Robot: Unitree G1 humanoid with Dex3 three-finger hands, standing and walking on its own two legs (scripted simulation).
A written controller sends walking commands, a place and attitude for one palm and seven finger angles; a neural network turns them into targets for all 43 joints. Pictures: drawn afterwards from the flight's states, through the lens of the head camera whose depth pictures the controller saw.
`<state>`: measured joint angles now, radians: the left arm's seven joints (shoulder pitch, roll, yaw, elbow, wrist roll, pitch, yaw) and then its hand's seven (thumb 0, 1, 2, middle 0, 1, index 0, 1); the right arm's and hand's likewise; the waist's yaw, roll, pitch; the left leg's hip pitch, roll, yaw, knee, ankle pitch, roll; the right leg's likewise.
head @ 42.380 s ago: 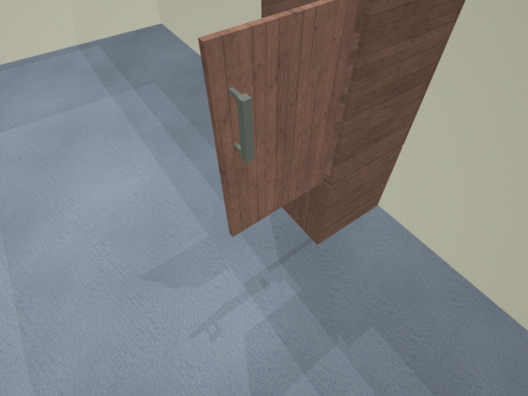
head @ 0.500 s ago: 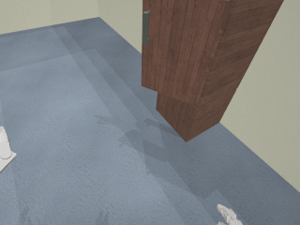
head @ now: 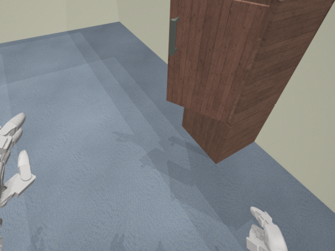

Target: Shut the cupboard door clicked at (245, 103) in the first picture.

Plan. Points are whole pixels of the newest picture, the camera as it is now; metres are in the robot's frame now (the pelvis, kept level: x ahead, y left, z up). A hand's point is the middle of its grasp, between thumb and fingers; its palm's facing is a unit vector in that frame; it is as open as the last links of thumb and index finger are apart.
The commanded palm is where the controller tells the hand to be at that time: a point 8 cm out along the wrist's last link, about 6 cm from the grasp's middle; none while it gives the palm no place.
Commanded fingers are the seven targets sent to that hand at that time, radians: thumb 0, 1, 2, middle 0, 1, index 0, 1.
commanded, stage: let the arm hang, fingers relaxed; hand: left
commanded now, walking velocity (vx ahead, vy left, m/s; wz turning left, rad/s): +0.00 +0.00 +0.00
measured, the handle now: (174, 36) +0.97 +0.03 +0.07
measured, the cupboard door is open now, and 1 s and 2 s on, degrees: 30 30 30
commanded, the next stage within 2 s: look to check the result in 1.06 s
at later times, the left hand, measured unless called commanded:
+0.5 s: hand out of the picture -0.11 +0.19 -0.17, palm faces +0.04 -0.98 -0.19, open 7.2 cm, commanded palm none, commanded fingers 0.00 0.90 0.90 -0.20 -0.30 -0.20 -0.30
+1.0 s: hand out of the picture -0.04 +0.17 -0.17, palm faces +0.02 -0.99 -0.15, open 7.4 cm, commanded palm none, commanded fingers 0.00 0.90 0.90 -0.20 -0.30 -0.20 -0.30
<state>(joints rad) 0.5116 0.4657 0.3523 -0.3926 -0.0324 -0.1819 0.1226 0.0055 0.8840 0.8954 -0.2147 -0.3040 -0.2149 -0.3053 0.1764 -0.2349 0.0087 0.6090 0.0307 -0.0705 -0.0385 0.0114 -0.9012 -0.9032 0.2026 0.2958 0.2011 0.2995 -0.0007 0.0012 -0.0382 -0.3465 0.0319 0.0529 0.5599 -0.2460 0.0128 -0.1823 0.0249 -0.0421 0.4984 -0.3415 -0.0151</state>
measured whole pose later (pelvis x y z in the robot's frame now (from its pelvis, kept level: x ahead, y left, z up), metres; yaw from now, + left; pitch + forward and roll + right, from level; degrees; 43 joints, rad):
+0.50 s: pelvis -0.03 +0.01 +0.01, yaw +1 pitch -2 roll -1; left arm 0.39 0.19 0.00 1.15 0.01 0.03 0.02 0.00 0.94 0.89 -0.21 -0.30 -0.21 -0.30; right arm 0.32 -0.16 0.01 1.11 -0.01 0.04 -0.03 0.01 -0.90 -0.90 0.20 0.30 0.20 0.30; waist 0.01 0.00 0.07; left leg -0.26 0.00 0.05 0.42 -0.13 0.04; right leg -0.11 0.00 -0.05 0.39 -0.26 0.00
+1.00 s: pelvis -0.04 +0.01 +0.01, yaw +0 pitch -2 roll -1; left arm 0.31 0.12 -0.01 1.13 0.01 -0.01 0.03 0.00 0.90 0.90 -0.20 -0.30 -0.20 -0.30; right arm 0.31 -0.13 0.00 1.13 -0.01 0.02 -0.03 0.01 -0.91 -0.90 0.20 0.30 0.20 0.30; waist -0.02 0.00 0.01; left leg -0.25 0.00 0.07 0.41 -0.12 0.04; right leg -0.12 0.00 -0.03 0.42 -0.26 0.00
